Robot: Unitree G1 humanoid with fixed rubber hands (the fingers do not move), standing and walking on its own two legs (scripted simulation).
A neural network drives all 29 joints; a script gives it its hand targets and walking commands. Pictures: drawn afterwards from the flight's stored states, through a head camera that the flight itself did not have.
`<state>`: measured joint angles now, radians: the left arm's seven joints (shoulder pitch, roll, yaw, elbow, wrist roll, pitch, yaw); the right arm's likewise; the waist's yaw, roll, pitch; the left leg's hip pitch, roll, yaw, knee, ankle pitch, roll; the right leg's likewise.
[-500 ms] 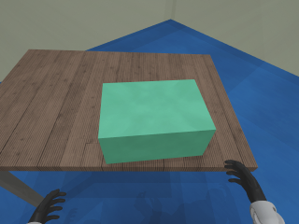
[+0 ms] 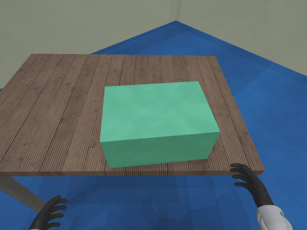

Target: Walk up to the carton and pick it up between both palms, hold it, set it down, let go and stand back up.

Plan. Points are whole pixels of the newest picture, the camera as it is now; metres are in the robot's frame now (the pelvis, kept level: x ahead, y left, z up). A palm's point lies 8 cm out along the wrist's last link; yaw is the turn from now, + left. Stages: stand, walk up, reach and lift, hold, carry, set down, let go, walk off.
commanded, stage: stand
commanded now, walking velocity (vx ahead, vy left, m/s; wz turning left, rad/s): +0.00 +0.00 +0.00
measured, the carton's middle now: (156, 122) +0.42 +0.03 +0.02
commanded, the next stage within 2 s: none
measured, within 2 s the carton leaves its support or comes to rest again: neither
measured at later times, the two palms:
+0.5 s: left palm (38, 229) +0.13 +0.30 -0.06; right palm (259, 197) +0.21 -0.24 +0.00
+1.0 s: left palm out of the picture +0.13 +0.30 -0.06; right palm (259, 197) +0.21 -0.24 +0.00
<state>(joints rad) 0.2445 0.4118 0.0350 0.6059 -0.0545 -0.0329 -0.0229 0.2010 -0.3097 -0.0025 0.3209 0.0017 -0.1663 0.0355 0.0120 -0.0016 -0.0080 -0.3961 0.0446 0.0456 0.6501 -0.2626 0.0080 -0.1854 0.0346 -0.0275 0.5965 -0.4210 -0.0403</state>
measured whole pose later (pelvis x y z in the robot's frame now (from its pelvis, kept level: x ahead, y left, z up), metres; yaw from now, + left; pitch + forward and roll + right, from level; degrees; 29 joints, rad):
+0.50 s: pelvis +0.00 +0.00 +0.00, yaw +0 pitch +0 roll -1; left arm 0.24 0.41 0.04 0.61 -0.05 -0.04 -0.02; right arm 0.19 -0.31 0.00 0.33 0.00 -0.17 0.04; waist 0.01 0.01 -0.01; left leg -0.39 0.04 0.05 0.64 -0.26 0.01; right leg -0.19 0.03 -0.03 0.60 -0.42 -0.04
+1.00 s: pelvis -0.01 +0.00 +0.00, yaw +0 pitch +0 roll -1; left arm 0.24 0.41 0.04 0.61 -0.05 -0.04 -0.02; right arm 0.17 -0.31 0.00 0.35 0.00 -0.16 0.03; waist 0.01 0.01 -0.01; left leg -0.39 0.04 0.05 0.64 -0.25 0.01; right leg -0.19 0.03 -0.03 0.60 -0.41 -0.04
